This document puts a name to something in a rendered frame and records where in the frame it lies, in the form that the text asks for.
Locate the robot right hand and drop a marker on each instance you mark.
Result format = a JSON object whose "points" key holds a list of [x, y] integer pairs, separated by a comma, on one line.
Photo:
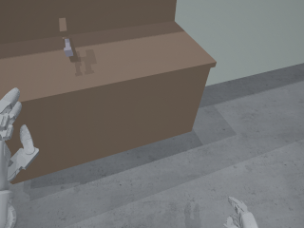
{"points": [[245, 220]]}

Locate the left robot forearm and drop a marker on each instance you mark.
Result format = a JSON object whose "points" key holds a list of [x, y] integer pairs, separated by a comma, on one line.
{"points": [[8, 212]]}

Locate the robot left hand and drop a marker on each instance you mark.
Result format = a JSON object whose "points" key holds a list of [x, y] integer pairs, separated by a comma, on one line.
{"points": [[9, 111]]}

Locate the counter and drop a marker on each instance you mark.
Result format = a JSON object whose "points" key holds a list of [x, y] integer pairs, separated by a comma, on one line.
{"points": [[135, 77]]}

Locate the tap lever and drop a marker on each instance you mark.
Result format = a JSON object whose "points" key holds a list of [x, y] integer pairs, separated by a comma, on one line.
{"points": [[68, 50]]}

